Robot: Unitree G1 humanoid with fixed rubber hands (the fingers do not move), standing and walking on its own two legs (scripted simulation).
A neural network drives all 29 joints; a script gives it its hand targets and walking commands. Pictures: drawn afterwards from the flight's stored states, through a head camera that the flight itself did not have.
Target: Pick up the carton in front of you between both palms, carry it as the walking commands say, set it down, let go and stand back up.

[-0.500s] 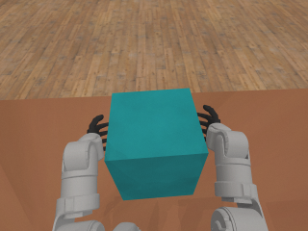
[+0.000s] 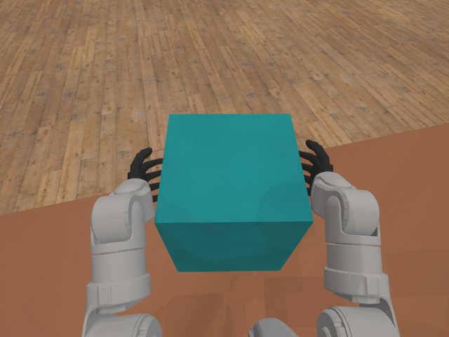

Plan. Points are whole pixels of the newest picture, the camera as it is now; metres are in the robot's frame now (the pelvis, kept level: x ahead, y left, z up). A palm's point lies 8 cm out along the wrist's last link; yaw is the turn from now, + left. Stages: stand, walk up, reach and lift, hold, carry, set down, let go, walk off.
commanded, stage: carry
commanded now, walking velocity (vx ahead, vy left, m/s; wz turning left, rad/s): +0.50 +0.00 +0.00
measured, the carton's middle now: (229, 199) +0.35 -0.04 +0.04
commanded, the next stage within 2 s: none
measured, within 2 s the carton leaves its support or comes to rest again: neither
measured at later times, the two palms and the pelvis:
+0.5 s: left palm (146, 121) +0.64 +0.14 +0.01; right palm (256, 107) +0.66 -0.16 +0.01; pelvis +0.32 -0.03 -0.06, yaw +0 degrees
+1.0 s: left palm (146, 60) +0.99 +0.15 +0.01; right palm (232, 53) +0.98 -0.15 +0.01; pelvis +0.66 +0.02 -0.10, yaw +1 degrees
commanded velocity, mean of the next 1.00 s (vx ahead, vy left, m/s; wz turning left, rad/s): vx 0.50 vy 0.00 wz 0.00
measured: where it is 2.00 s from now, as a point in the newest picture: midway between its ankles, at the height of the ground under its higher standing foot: (203, 170)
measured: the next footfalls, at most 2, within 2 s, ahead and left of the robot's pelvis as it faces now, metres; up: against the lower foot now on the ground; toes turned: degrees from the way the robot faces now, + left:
right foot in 0.24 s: +0.34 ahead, -0.09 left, -0.05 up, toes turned -5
left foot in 0.68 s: +0.58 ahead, +0.10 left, -0.10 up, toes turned +3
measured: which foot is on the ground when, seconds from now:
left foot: down 0.00-0.26, up 0.28-0.66, down 0.68-1.00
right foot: up 0.00-0.22, down 0.24-0.68, up 0.70-1.00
